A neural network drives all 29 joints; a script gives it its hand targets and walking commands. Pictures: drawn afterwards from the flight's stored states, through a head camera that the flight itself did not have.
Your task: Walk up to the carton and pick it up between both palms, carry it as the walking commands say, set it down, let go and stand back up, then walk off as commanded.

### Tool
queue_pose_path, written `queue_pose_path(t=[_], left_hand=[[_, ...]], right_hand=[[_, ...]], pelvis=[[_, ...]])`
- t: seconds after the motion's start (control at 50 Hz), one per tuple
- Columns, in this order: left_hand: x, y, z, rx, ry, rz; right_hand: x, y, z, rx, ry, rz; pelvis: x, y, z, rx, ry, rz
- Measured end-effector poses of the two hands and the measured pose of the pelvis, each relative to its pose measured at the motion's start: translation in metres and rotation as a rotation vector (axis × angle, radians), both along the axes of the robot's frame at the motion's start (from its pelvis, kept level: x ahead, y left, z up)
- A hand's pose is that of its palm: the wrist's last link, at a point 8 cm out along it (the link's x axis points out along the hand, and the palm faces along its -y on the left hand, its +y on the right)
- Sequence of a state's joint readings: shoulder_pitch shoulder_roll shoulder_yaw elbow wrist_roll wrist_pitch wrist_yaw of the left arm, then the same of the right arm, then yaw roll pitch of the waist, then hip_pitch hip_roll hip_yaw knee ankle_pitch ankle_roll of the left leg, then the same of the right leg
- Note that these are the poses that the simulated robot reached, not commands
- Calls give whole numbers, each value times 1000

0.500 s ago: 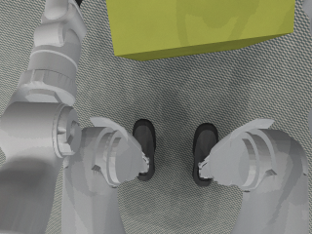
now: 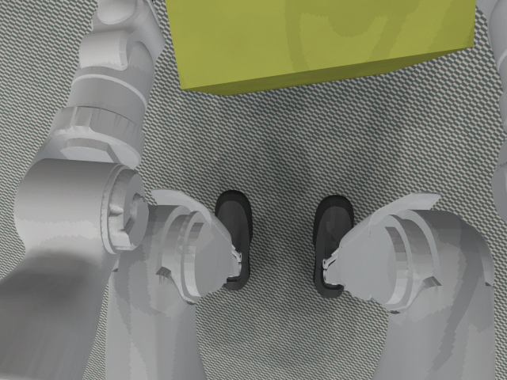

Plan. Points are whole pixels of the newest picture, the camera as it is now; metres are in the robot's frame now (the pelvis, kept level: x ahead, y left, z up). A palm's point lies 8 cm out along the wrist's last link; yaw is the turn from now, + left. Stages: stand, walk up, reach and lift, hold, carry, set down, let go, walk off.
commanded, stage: reach and lift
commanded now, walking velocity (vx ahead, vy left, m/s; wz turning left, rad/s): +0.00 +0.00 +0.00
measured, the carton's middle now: out of the picture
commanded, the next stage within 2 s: none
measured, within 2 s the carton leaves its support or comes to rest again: leaves its support in 1.00 s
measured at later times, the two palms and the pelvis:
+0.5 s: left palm out of the picture +0.55 +0.16 -0.16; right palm out of the picture +0.58 -0.20 -0.16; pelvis +0.00 +0.00 +0.00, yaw -1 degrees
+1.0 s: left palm out of the picture +0.56 +0.16 -0.15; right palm out of the picture +0.57 -0.20 -0.15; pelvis +0.00 +0.00 -0.01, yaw -1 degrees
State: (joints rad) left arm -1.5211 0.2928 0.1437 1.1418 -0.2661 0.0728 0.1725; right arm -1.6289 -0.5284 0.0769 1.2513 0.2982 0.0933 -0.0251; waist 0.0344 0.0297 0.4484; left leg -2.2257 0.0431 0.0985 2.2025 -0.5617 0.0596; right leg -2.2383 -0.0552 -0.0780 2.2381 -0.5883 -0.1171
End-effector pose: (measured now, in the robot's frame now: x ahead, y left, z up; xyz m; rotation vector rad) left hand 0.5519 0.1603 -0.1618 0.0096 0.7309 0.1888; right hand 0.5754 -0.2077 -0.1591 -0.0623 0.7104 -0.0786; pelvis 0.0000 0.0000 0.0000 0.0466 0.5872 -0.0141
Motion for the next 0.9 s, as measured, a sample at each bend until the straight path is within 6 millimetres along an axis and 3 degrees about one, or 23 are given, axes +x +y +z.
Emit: queue_pose_path(t=[0.38,0.9], left_hand=[[-1,-3,0,5,-4,14],[6,1,2,-22,25,-16]], right_hand=[[1,5,2,-16,1,47],[0,6,1,6,16,49]], pelvis=[[-3,-1,6,13,-5,-26],[0,3,-13,2,-31,-20]])
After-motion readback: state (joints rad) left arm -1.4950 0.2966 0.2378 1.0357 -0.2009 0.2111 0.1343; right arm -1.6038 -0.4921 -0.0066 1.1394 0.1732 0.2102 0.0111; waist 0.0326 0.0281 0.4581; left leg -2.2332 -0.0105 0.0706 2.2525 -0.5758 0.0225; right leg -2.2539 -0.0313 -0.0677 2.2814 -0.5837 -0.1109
